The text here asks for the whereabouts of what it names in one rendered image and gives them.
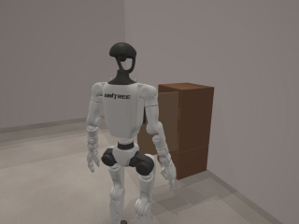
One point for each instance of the robot right forearm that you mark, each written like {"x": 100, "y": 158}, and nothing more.
{"x": 161, "y": 147}

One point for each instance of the right robot upper arm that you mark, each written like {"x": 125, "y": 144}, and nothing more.
{"x": 150, "y": 96}

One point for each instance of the robot right hand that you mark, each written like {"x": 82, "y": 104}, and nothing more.
{"x": 170, "y": 173}

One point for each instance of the robot right thigh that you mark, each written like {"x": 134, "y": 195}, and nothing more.
{"x": 145, "y": 165}

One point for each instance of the left robot upper arm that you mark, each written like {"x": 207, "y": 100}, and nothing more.
{"x": 96, "y": 104}

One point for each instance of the robot left hand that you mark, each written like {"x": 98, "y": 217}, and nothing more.
{"x": 93, "y": 156}

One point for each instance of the robot left forearm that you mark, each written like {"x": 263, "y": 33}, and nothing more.
{"x": 92, "y": 138}

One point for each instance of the handle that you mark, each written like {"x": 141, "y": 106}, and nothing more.
{"x": 144, "y": 116}

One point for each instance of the robot head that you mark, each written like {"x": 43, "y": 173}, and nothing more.
{"x": 122, "y": 51}

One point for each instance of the cupboard door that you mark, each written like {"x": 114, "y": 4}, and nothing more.
{"x": 168, "y": 116}

